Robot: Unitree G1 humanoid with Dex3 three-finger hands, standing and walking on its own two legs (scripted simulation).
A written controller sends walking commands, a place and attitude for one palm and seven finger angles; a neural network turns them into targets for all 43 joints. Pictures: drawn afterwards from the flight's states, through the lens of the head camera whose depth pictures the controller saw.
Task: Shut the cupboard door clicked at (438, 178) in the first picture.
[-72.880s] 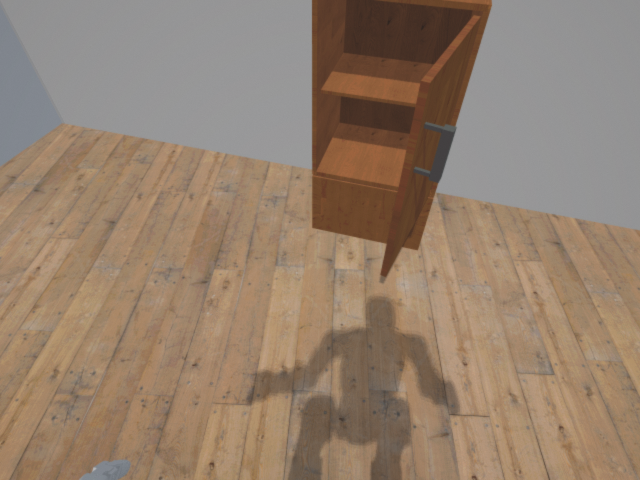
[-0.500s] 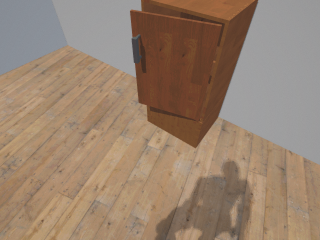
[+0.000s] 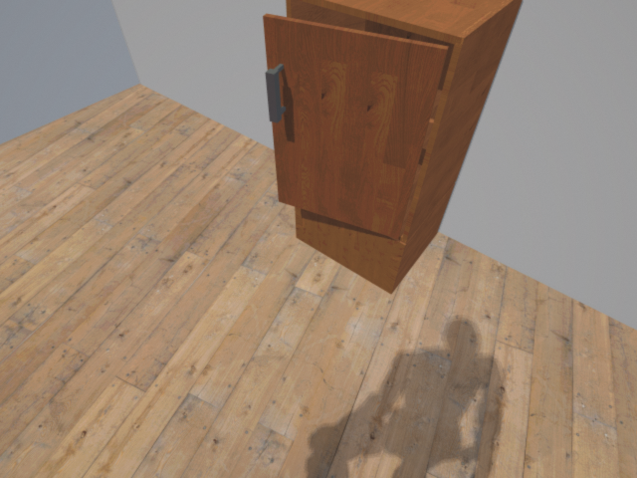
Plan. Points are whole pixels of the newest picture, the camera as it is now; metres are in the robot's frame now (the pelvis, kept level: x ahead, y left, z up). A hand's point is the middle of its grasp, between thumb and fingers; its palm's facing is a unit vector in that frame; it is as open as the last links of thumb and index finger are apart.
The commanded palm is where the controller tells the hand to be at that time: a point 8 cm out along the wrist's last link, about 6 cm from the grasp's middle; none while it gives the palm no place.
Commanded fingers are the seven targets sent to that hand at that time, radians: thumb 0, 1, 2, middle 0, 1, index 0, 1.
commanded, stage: walk to a spot facing it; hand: left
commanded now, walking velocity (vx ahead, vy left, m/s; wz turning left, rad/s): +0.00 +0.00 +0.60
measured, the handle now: (277, 93) +0.99 +0.15 -0.02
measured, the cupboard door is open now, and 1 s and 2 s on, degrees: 14 14 14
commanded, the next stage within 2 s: turn to face it in 1.76 s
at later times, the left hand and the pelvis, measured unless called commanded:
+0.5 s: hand out of the picture +0.02 +0.25 -0.17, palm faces +0.29 -0.92 -0.25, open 7.3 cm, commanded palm none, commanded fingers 0.00 0.90 0.90 -0.20 -0.30 -0.20 -0.30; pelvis -0.02 +0.02 +0.00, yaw +17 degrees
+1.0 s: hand out of the picture -0.06 +0.13 -0.16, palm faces +0.63 -0.73 -0.26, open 7.3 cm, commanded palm none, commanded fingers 0.00 0.90 0.90 -0.20 -0.30 -0.20 -0.30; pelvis +0.09 +0.00 +0.00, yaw +39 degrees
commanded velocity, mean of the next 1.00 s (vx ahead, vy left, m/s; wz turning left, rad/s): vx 0.15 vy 0.00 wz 0.60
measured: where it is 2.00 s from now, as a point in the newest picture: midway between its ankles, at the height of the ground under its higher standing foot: (241, 458)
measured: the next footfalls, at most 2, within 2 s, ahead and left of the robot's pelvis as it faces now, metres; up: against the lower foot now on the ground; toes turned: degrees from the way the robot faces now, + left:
right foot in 0.68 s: +0.08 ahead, -0.11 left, +0.00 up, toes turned +23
left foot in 1.16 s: +0.14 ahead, +0.19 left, +0.00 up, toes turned +51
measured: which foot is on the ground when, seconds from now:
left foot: down 0.00-0.68, up 0.70-1.00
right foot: down 0.00-0.24, up 0.26-0.66, down 0.68-1.00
